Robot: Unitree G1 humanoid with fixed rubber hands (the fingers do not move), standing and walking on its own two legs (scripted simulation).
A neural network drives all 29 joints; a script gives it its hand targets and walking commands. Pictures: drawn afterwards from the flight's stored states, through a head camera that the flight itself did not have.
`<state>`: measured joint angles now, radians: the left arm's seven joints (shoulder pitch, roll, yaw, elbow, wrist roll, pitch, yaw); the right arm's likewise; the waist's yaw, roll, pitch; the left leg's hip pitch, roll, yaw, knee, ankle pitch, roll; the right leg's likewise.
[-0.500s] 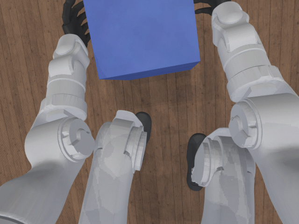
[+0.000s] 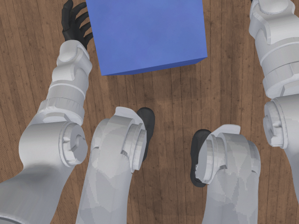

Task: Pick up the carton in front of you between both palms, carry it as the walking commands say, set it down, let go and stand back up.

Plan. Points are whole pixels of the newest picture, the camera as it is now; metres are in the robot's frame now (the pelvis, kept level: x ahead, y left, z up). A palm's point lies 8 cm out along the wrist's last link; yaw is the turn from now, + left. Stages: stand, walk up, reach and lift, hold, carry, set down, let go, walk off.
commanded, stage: set down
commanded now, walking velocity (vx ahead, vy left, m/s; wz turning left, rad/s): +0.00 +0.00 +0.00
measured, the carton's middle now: (152, 27) +0.51 +0.09 -0.25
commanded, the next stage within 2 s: let go in 1.00 s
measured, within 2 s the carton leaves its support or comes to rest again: neither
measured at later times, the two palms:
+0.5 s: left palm (12, 18) +0.46 +0.25 -0.01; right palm out of the picture +0.59 -0.11 -0.01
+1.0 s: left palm out of the picture +0.45 +0.26 +0.14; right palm out of the picture +0.59 -0.12 +0.14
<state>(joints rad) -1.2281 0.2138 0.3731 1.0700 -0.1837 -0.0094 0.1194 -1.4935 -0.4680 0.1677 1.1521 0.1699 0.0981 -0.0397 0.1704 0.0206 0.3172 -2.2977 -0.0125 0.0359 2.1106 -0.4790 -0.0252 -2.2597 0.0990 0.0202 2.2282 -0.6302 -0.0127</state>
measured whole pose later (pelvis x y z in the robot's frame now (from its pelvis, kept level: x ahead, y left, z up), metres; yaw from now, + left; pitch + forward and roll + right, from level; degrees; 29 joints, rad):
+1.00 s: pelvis +0.03 +0.00 +0.23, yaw -1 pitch +46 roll +1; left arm -0.86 0.08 0.40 0.63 -0.07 0.18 0.10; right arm -1.21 -0.38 -0.10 1.00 -0.04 0.22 0.06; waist 0.19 -0.05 -0.10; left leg -1.73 -0.04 -0.01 1.26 -0.33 -0.02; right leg -1.69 0.07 0.04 1.35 -0.45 -0.01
